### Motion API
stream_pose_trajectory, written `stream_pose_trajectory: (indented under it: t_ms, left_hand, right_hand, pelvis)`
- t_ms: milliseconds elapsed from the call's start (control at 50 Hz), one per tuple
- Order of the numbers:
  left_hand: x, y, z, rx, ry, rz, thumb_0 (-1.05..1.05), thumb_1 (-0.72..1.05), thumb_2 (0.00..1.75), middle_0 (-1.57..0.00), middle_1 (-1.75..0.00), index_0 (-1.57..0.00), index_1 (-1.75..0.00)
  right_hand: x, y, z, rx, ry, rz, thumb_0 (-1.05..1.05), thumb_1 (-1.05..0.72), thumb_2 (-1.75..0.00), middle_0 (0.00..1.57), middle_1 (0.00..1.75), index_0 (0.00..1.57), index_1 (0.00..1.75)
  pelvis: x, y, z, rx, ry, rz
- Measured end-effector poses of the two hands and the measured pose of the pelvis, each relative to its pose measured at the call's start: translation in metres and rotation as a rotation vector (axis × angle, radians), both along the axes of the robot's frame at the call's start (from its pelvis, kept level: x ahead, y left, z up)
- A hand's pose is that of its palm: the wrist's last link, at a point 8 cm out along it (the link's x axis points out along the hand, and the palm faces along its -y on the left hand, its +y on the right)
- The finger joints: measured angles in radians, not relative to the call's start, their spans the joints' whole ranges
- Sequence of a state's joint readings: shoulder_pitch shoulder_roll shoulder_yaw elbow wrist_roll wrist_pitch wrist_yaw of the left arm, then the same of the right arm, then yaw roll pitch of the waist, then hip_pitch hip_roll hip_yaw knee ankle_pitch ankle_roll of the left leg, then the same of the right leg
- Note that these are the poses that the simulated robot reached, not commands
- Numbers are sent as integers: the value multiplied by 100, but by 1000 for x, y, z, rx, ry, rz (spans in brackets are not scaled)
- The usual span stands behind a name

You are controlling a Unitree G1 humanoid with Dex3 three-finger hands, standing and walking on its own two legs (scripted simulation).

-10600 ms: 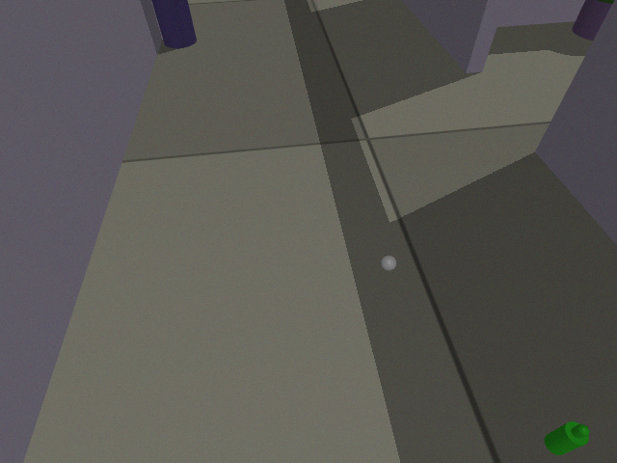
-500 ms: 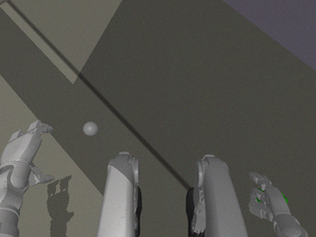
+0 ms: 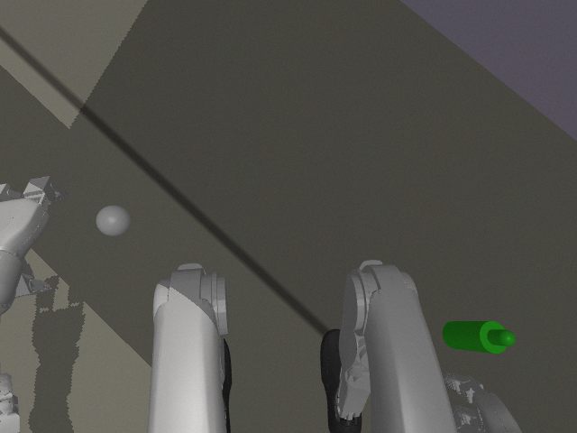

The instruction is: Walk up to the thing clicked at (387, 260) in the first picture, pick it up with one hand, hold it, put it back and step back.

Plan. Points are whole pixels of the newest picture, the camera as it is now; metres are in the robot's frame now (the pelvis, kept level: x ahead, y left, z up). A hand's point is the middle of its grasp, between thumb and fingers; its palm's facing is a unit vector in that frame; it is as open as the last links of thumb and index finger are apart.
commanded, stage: rise first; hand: left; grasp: from above
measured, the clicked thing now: (113, 220) +0.44 +0.35 -0.33
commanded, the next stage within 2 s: approach in 0.88 s
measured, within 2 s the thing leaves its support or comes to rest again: neither
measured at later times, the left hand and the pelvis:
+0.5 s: hand (53, 234) +0.38 +0.38 -0.18, palm faces -0.43 -0.11 -0.90, open 14.2 cm; pelvis +0.01 +0.00 -0.04, yaw -1 degrees
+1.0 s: hand (67, 227) +0.40 +0.38 -0.21, palm faces -0.43 -0.12 -0.90, open 14.1 cm; pelvis +0.01 +0.00 -0.05, yaw -2 degrees
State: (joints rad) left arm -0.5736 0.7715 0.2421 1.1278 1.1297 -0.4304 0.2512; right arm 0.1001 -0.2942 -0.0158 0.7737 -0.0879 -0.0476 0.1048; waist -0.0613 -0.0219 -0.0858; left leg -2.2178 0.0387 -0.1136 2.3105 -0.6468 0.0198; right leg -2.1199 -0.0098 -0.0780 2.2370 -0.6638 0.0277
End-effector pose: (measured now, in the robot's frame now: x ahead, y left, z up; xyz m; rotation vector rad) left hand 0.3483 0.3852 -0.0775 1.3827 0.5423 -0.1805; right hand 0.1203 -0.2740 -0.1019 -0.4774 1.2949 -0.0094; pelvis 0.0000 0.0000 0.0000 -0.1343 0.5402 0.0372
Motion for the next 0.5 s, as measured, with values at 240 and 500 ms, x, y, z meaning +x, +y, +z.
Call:
stream_pose_trajectory:
  t_ms: [240, 500]
  left_hand:
    - [18, -2, -30, 67, 1, -35, 0, -51, 100, -9, -94, -9, -95]
    - [34, -1, -47, 71, -12, -50, 0, -52, 100, -8, -96, -9, -96]
  right_hand:
    - [17, 5, -26, 7, 35, 23, 0, -89, -90, 20, 29, 20, 30]
    - [11, 4, -42, 1, 74, 22, 0, -90, -90, 20, 29, 20, 30]
  pelvis:
    - [7, 0, -20, 1, 10, -3]
    - [11, -1, -37, -1, 0, -15]
